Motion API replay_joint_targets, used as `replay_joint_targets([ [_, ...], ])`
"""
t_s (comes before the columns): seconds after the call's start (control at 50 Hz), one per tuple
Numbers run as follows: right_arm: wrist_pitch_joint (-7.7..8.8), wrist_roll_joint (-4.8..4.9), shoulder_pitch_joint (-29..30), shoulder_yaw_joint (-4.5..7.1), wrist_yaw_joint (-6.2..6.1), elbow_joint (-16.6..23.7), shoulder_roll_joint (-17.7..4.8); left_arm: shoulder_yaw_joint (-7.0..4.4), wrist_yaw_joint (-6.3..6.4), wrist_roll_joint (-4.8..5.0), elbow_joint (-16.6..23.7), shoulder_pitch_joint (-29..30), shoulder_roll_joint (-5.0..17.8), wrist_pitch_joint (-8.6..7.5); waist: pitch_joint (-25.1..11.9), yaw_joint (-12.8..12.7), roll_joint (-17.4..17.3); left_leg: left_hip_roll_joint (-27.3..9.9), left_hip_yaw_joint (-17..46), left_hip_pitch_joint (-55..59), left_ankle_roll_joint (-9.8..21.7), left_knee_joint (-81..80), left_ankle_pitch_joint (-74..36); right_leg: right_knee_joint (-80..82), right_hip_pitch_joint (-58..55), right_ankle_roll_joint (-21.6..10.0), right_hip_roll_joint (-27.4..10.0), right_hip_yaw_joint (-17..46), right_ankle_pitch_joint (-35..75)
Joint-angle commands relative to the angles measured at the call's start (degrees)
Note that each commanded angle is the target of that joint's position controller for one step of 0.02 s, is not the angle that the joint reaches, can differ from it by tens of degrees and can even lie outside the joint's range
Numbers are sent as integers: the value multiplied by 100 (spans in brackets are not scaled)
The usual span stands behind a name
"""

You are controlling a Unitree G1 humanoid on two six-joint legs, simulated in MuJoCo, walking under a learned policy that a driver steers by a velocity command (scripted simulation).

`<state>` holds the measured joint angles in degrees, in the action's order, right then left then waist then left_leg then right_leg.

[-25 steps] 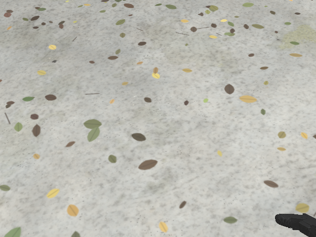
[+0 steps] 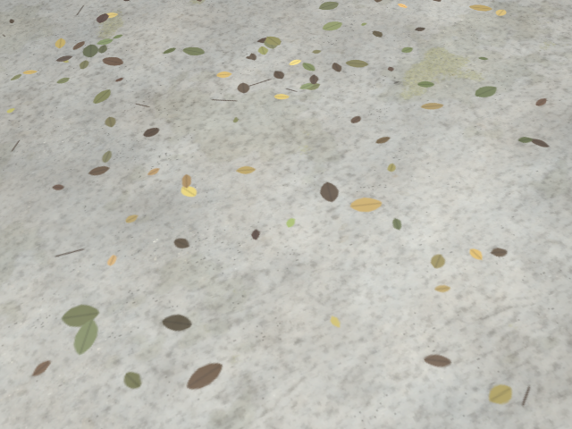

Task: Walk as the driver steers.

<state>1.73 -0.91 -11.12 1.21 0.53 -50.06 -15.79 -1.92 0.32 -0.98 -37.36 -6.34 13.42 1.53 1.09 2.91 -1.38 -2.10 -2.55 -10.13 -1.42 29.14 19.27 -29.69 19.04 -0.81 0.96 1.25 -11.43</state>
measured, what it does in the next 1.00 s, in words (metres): walks ahead: right foot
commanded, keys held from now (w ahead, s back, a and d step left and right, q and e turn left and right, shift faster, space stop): no key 0.02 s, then w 0.44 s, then w+q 0.48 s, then q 0.06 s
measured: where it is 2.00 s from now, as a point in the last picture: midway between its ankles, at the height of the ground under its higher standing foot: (230, 373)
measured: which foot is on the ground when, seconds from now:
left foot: down 0.00-0.62, up 0.64-1.00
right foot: down 0.00-0.28, up 0.30-0.58, down 0.60-1.00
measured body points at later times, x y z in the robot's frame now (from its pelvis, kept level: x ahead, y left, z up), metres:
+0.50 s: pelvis +0.12 +0.00 +0.00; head +0.15 +0.01 +0.45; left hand +0.34 +0.24 -0.08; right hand +0.05 -0.27 -0.13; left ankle -0.04 +0.13 -0.73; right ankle +0.24 -0.12 -0.69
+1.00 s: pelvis +0.35 -0.01 +0.01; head +0.36 +0.01 +0.46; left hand +0.33 +0.27 -0.13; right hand +0.57 -0.23 -0.09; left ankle +0.48 +0.18 -0.68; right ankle +0.31 -0.13 -0.73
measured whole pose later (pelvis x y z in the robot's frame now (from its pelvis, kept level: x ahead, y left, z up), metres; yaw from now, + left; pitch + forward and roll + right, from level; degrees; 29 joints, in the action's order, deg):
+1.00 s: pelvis +0.35 -0.01 +0.01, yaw +15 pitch +0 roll -3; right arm 1.1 0.9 -8.4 4.1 1.1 -45.6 -16.0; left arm -4.6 0.9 -0.6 -49.9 -17.6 15.2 -5.0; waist 1.6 -3.0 -1.5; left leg -7.5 2.1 -39.0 -0.1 46.0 0.5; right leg -12.5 -1.8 -0.6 1.2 -13.7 -13.7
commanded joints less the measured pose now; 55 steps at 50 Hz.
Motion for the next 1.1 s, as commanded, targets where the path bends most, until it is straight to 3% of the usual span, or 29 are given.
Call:
replay_joint_targets([
  [0.02, -92, -22, -116, 130, -51, 187, -776, -209, -65, 14, 346, 161, 786, -109, -454, -124, 570, -146, 159, -485, -13, -375, -733, 318, -1000, -488, -667, 834, 1668],
  [0.08, -111, 45, -205, 92, -66, 71, -622, -251, -27, 82, 185, -106, 848, -107, -519, -185, 600, 40, -76, -503, 92, -186, 66, 351, -1054, -576, -577, 835, 227],
  [0.14, -31, 77, -25, 80, -65, 115, -491, -314, 14, 117, 51, -490, 1002, -115, -193, -349, 862, 173, -133, -1104, 227, 418, 552, 905, -976, -963, -1016, 1739, -1584],
  [0.2, 146, 138, -87, 94, -22, 79, -474, -330, 34, 155, -9, -511, 1020, -226, -149, -225, 1025, 108, 77, -1074, 546, 434, 570, 1117, -877, -1130, -1324, 2274, -1610],
  [0.24, 247, 157, -554, 132, 33, -178, -550, -292, 15, 183, 186, 157, 860, -277, -91, 139, 732, -36, 274, -264, 790, -277, 206, 715, -275, -823, -927, 1516, -857],
  [0.26, 274, 153, -825, 211, 36, -339, -785, -252, -15, 189, 310, 436, 673, -332, -73, 243, 145, -352, 712, 363, 884, -676, 57, -50, 268, -525, -466, 740, -83],
  [0.28, 265, 184, -1247, 327, 26, -511, -1132, -218, -37, 161, 414, 561, 494, -436, -128, 281, -759, -877, 1577, 1196, 1066, -1052, -460, -1228, 1101, -180, 121, -181, 271],
  [0.3, 228, 202, -1339, 373, 15, -494, -1236, -249, -43, 156, 440, 625, 633, -532, 221, 352, -1081, -1528, 2346, 1713, 1396, -1273, -1334, -1653, 2195, -14, 147, -437, -880],
  [0.32, 231, 164, -1551, 342, -5, -492, -1060, -282, -50, 199, 455, 728, 726, -583, 418, 483, -973, -1939, 2761, 2183, 1694, -1351, -2017, -2440, 3080, 33, -21, -280, -2152],
  [0.34, 249, 143, -1672, 320, -21, -515, -964, -274, -74, 265, 472, 723, 661, -610, 501, 448, -653, -2059, 2764, 2587, 1785, -1294, -2408, -3010, 3730, 24, -240, -100, -2288],
  [0.4, 169, 153, -1465, 257, -71, -450, -769, -216, -222, 296, 524, 873, 506, -631, 542, 314, -471, -1682, 1839, 2570, 1366, -1592, -2458, -2666, 3924, -15, -578, -173, -1199],
  [0.46, 128, 132, -923, 244, -112, -228, -836, -83, -403, 231, 546, 917, 163, -632, 518, 134, -646, -957, 754, 757, 1082, -2066, -2336, -1336, 1712, 37, -280, -598, 332],
  [0.5, 194, 199, -1102, 318, -119, -270, -1070, -153, -380, 222, 613, 954, 358, -605, 519, 58, -652, -1045, 811, 401, 1090, -2234, -2445, -901, 853, -8, -115, -557, 710],
  [0.56, 232, 291, -1071, 385, -139, -299, -1204, -350, -232, 226, 487, 325, 809, -586, 196, -459, -683, -1190, 792, 809, 887, -1426, -4144, -311, -4, -222, 42, -413, 706],
  [0.58, 212, 273, -1078, 377, -142, -308, -1154, -464, -166, 225, 274, -344, 983, -570, -222, -817, -600, -1034, 649, 664, 753, -611, -4732, -189, -930, -342, 151, -469, 716],
  [0.6, 207, 202, -1063, 340, -140, -266, -1037, -569, -90, 225, 24, -1194, 1147, -534, -732, -1204, -518, -792, 569, -32, 574, 494, -4347, -291, -2242, -442, -56, -300, 691],
  [0.62, 205, -24, -1224, 174, -120, -106, -488, -672, 23, 149, -128, -2106, 1618, -468, -1638, -1358, 614, -286, 384, -1180, 345, 2487, -1686, -290, -3738, -725, -1433, 1215, 94],
  [0.64, 288, 223, -1934, 65, -97, -60, 11, -572, -58, -7, -112, -1983, 1686, -508, -2418, -824, 2043, 437, 958, -2265, 243, 4049, 1456, 1122, -4120, -1465, -2535, 4027, -1567],
  [0.66, 312, 403, -1407, 254, -78, -20, -695, -447, -88, 66, -83, -1542, 1187, -574, -1396, -867, 1333, 119, 1154, -2742, 284, 4651, 1171, 1701, -3177, -1235, -2353, 3967, -2494],
  [0.68, 304, 433, -955, 319, -79, 151, -838, -374, -98, 155, -111, -1116, 980, -625, -582, -739, 1080, -140, 940, -2957, 372, 4632, 624, 1771, -2361, -1047, -2233, 3023, -2337],
  [0.7, 273, 355, -842, 315, -119, 142, -714, -335, -121, 147, -171, -793, 853, -676, -259, -540, 673, -387, 859, -2712, 384, 4471, 180, 1854, -1671, -945, -1997, 2290, -1512],
  [0.72, 219, 276, -919, 345, -141, 101, -616, -313, -147, 93, -233, -556, 718, -729, -111, -352, 699, -543, 889, -2424, 377, 4231, -117, 1965, -1181, -868, -1756, 1638, -921],
  [0.76, 62, 305, -1126, 358, -138, 46, -419, -302, -143, 43, -371, -331, 558, -829, -59, -132, 799, -684, 898, -2006, 348, 4031, -313, 2245, -732, -854, -1592, 913, -410],
  [0.82, -90, 256, -712, 383, -162, 287, -361, -358, -80, 33, -566, -356, 712, -901, 227, -94, 572, -736, 942, -2470, 238, 3669, -662, 2524, -635, -987, -1677, 330, -44],
  [0.9, -58, 215, -178, 378, -56, 523, -338, -418, 37, 10, -731, -533, 905, -842, 359, -202, 366, -694, 917, -2995, 96, 2660, -1626, 2587, -1056, -1017, -1688, -311, 312],
  [0.98, 6, 153, 650, 275, 121, 838, -185, -465, 101, 51, -826, -674, 1081, -721, 597, -503, 169, -587, 343, -2765, 129, 1399, -2129, 2360, -1281, -891, -1599, -1101, 1259],
  [1.04, -13, 138, 828, 306, 234, 1112, -283, -527, 123, 173, -907, -781, 1274, -554, 427, -537, 380, -384, 30, -2485, 260, 914, -1761, 1689, -1777, -749, -1704, -1322, 2599],
  [1.08, -55, 129, 433, 426, 265, 1155, -521, -570, 139, 308, -866, -639, 1404, -455, 49, -272, 576, -28, -223, -1923, 454, 759, -1229, 811, -2056, -583, -1722, -1375, 3989],
  [1.1, -59, 138, -149, 542, 257, 1050, -718, -572, 134, 370, -833, -515, 1409, -404, -274, 61, 533, 228, -344, -1224, 612, 454, -1290, -68, -2018, -438, -1597, -1450, 4357],
])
